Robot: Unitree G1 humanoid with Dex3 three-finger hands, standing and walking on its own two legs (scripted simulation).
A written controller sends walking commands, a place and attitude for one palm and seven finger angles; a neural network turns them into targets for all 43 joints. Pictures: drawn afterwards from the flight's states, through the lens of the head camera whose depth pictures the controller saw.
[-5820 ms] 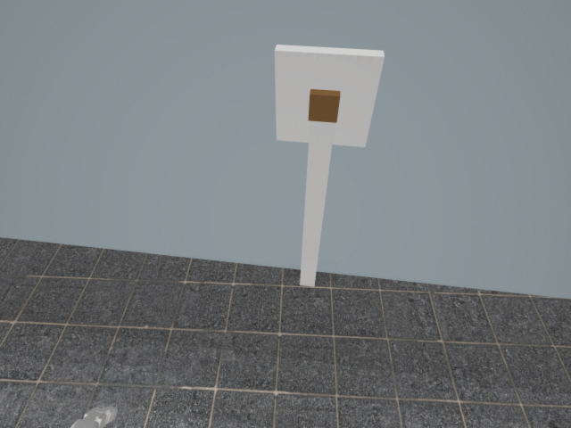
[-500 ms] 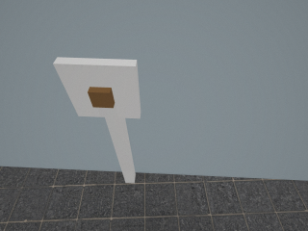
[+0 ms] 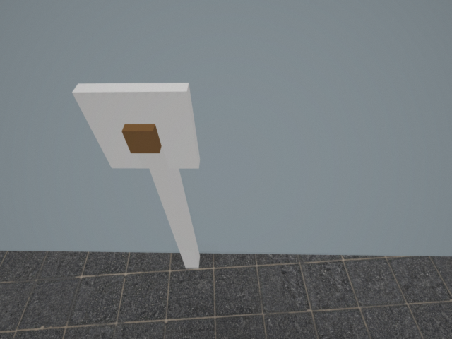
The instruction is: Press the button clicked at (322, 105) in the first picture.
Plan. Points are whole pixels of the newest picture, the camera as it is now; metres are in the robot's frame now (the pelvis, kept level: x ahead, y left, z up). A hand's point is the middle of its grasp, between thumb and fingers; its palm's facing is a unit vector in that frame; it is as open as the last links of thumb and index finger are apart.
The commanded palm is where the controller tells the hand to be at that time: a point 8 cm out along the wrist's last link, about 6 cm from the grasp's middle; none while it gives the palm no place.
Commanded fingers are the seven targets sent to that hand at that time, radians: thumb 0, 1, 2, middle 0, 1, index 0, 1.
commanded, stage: come to a stop and stand still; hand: left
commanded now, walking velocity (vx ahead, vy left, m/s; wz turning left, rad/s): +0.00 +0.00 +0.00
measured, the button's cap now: (143, 137) +0.49 +0.21 +0.08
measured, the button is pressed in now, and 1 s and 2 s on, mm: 0 0 0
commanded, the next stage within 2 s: look again from close up in 0.40 s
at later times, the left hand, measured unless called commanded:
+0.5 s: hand out of the picture -0.01 +0.16 -0.16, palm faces +0.00 -0.98 -0.19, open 7.4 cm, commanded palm none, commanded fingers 0.00 0.90 0.90 -0.20 -0.30 -0.20 -0.30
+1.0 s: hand out of the picture +0.03 +0.17 -0.16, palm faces +0.01 -0.98 -0.19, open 7.4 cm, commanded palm none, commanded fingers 0.00 0.90 0.90 -0.20 -0.30 -0.20 -0.30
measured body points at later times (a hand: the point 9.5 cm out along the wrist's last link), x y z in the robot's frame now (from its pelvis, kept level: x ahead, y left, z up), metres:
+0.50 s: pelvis +0.00 -0.01 +0.01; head +0.01 -0.01 +0.46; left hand -0.01 +0.22 -0.15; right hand -0.05 -0.23 -0.15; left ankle +0.01 +0.12 -0.73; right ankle -0.01 -0.10 -0.73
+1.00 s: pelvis +0.03 +0.00 +0.01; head +0.05 +0.00 +0.46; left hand +0.03 +0.22 -0.15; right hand +0.03 -0.22 -0.15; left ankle +0.01 +0.12 -0.73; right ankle -0.01 -0.10 -0.73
